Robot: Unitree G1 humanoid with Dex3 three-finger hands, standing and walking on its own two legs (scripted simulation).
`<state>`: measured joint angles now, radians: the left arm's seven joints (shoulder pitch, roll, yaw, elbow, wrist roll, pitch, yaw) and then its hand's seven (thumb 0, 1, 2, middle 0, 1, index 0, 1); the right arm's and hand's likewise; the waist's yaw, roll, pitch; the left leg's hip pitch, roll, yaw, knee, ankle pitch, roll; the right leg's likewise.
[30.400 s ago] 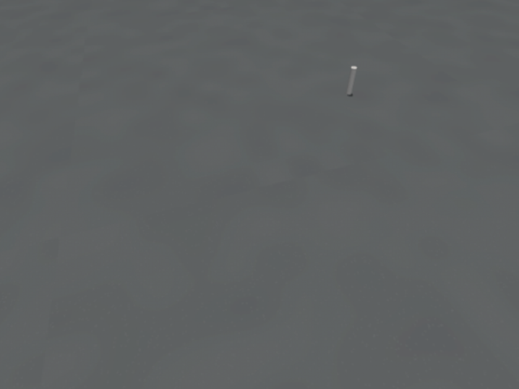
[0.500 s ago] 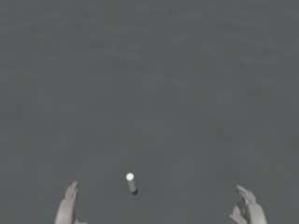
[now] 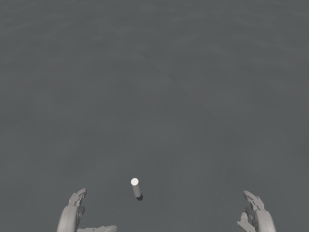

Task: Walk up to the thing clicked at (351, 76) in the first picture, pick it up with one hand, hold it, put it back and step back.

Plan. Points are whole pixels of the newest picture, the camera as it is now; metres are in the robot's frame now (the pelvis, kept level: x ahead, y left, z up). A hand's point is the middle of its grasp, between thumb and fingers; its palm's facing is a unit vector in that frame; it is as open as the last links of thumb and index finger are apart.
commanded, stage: stand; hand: left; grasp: from the side
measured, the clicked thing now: (136, 188) +0.45 +0.15 -0.63
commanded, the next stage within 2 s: none
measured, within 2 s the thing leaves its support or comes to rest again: neither
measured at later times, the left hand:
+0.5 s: hand out of the picture +0.10 +0.24 -0.11, palm faces +0.00 -0.93 -0.36, open 7.4 cm
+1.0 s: hand out of the picture +0.03 +0.26 -0.11, palm faces +0.02 -0.94 -0.35, open 7.4 cm
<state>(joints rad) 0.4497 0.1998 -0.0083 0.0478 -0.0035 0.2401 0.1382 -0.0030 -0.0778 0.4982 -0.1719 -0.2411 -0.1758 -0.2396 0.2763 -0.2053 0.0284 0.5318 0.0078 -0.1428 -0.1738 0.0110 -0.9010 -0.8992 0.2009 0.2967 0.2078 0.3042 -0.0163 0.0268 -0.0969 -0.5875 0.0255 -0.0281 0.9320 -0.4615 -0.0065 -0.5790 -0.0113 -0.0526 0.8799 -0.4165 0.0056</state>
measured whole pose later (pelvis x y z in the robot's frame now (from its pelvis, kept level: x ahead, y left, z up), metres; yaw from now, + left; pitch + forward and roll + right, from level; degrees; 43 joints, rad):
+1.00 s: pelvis -0.01 +0.01 +0.05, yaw +1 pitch -4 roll +0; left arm 0.17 0.31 0.01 1.11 0.03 0.00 0.02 0.01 0.90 0.90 -0.20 -0.30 -0.21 -0.30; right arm 0.15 -0.31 -0.02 1.10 -0.03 0.00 -0.01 0.00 -0.90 -0.90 0.20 0.30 0.21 0.30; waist 0.02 0.01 0.05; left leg -0.12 -0.03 0.00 0.38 -0.18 0.02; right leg -0.15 -0.06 -0.03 0.40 -0.18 0.03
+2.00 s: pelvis +0.01 -0.01 +0.06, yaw +0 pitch -3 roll +0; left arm 0.10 0.32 0.01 1.15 0.02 -0.01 0.01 0.01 0.90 0.90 -0.20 -0.30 -0.21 -0.30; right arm 0.10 -0.34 -0.01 1.15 -0.02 0.00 0.00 0.00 -0.90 -0.90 0.20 0.30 0.21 0.30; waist 0.00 0.01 0.05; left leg -0.08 0.01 -0.01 0.29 -0.17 -0.02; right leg -0.10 -0.02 -0.04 0.32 -0.17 0.00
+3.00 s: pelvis -0.10 +0.05 +0.03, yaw -3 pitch -3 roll -2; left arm 0.11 0.33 0.07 0.90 0.03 0.04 0.01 0.01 0.91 0.90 -0.20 -0.30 -0.21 -0.30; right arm 0.08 -0.37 -0.05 0.89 -0.01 0.04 -0.02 0.00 -0.90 -0.90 0.20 0.30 0.21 0.30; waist -0.02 0.06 0.20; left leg -0.34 -0.01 0.05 0.68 -0.29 0.06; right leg -0.23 0.07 0.03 0.63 -0.34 -0.02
